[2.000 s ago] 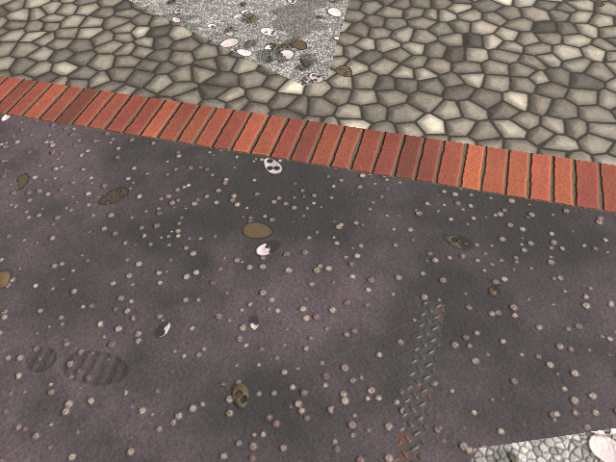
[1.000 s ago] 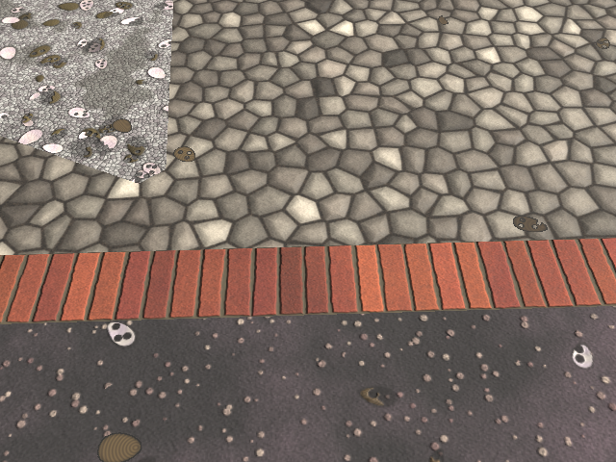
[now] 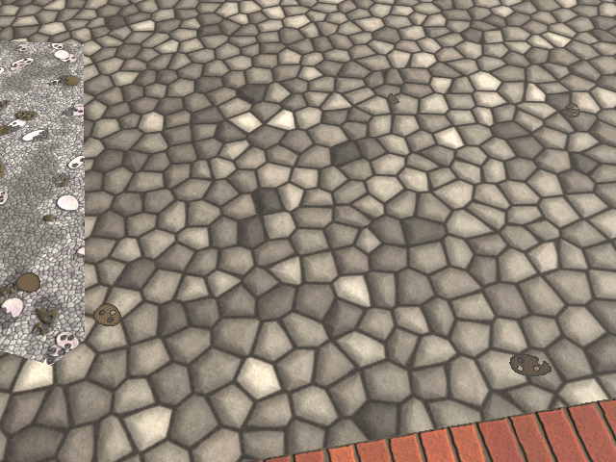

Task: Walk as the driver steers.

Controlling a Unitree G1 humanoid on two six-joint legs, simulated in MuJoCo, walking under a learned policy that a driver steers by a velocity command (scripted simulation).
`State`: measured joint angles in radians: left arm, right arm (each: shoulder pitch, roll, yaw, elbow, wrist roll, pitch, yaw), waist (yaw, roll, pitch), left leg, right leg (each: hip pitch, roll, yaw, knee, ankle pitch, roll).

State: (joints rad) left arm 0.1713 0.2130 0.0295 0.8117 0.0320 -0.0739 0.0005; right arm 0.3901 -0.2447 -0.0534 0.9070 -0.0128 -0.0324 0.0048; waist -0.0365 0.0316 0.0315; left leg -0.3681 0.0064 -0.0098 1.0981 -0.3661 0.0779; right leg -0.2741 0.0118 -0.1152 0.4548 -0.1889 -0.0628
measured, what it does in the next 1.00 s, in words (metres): walks ahead, turning left: left foot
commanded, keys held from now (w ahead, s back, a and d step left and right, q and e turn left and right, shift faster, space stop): w+q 0.66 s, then w+e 0.34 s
